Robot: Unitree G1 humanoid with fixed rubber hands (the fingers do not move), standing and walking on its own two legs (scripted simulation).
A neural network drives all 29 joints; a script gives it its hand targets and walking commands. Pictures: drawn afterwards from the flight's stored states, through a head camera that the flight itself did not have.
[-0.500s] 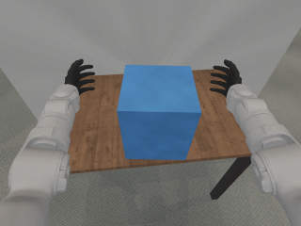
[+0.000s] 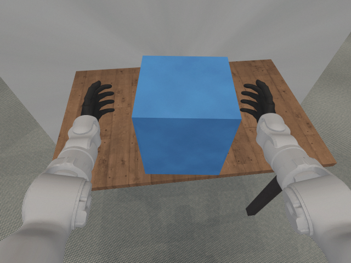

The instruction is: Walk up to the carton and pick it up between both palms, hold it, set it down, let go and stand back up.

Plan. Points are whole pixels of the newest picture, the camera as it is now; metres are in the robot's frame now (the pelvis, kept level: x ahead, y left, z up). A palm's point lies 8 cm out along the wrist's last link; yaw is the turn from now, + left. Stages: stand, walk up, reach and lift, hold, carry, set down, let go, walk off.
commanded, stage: reach and lift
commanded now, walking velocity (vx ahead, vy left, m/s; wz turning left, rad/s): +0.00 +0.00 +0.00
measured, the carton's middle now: (183, 119) +0.48 +0.03 +0.03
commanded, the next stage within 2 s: none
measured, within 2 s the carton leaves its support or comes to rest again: neither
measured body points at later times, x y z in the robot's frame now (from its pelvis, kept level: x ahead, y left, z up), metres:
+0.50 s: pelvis +0.00 +0.01 +0.00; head +0.07 +0.03 +0.45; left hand +0.46 +0.21 +0.07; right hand +0.47 -0.12 +0.09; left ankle +0.03 +0.12 -0.73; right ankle -0.02 -0.11 -0.73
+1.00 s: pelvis +0.02 +0.01 +0.02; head +0.09 +0.03 +0.46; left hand +0.46 +0.19 +0.08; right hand +0.46 -0.12 +0.08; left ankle +0.03 +0.12 -0.73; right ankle -0.02 -0.11 -0.73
